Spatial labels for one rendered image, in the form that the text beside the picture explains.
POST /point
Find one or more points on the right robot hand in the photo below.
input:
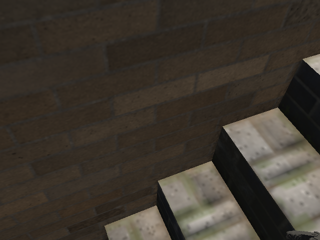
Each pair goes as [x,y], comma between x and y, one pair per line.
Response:
[302,235]

